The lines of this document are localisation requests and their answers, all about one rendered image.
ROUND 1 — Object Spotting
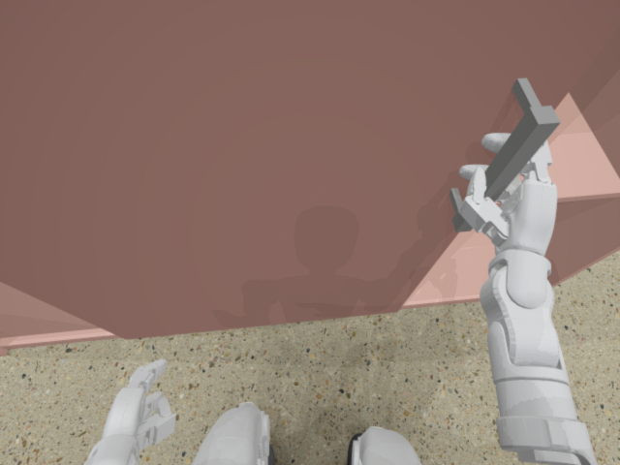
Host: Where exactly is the robot left hand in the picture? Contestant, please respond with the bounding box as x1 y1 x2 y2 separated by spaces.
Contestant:
102 358 176 452

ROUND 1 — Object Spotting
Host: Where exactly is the wardrobe door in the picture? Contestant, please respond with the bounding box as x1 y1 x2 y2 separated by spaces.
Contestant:
0 0 620 340
0 282 100 338

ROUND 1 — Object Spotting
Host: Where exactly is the handle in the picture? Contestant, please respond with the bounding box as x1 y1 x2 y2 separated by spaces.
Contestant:
449 78 561 233

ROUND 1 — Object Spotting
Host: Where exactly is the robot thigh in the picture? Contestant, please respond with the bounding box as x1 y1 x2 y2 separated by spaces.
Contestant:
352 428 422 465
192 407 269 465

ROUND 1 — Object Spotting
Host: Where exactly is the right robot forearm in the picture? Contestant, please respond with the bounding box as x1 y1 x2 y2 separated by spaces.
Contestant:
480 249 598 465

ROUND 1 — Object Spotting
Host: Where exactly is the left robot forearm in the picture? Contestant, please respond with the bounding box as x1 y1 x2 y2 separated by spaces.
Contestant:
83 434 140 465

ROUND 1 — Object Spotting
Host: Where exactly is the robot right hand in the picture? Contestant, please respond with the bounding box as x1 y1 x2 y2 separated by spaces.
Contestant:
458 133 557 257

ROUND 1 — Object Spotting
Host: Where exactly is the robot right thigh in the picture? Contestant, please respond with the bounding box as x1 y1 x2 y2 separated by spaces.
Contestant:
352 428 422 465

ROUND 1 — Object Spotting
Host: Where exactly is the robot left thigh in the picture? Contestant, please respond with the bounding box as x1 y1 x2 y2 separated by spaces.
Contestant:
192 407 269 465

